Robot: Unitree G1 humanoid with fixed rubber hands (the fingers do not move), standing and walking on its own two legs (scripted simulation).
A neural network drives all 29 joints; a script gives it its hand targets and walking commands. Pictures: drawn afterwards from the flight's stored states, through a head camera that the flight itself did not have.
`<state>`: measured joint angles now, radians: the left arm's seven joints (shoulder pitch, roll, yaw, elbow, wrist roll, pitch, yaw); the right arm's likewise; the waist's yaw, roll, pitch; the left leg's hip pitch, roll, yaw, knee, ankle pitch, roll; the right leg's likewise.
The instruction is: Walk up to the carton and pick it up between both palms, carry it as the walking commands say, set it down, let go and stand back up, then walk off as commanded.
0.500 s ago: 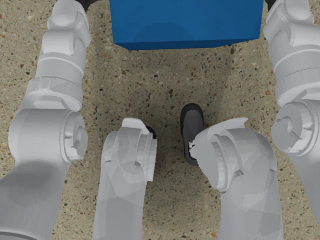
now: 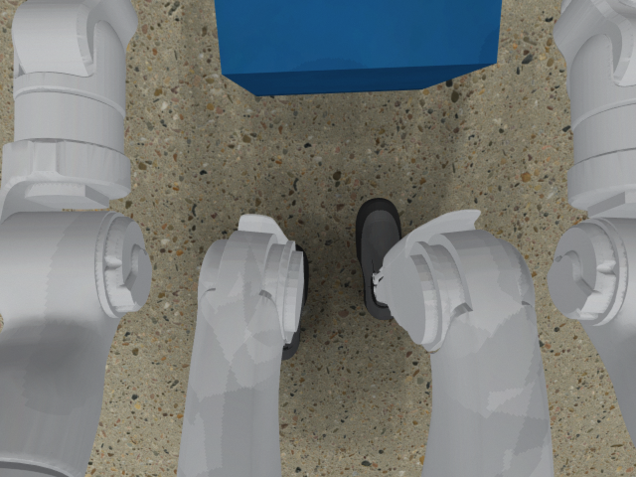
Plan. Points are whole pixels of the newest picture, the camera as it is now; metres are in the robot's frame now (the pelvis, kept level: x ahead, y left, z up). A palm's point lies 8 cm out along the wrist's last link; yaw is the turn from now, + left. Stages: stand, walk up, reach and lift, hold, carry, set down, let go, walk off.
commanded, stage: set down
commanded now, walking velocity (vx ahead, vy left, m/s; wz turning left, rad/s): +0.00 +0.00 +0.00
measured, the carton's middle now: out of the picture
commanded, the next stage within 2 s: let go in 1.06 s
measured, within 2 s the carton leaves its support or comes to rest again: neither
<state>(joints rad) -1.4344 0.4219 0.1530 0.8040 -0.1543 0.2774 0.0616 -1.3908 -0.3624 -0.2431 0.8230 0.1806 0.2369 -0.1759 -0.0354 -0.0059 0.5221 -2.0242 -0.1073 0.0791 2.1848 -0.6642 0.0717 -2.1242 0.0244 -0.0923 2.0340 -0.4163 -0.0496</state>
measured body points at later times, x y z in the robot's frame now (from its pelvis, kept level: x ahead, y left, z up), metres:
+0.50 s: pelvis +0.01 +0.00 +0.12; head +0.37 +0.00 +0.38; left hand +0.60 +0.18 +0.00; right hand +0.56 -0.22 -0.01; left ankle +0.10 +0.08 -0.36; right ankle +0.16 -0.09 -0.36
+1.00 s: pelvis +0.03 +0.01 +0.25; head +0.35 +0.00 +0.56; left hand +0.59 +0.20 +0.15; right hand +0.55 -0.22 +0.14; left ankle +0.10 +0.08 -0.36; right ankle +0.16 -0.09 -0.36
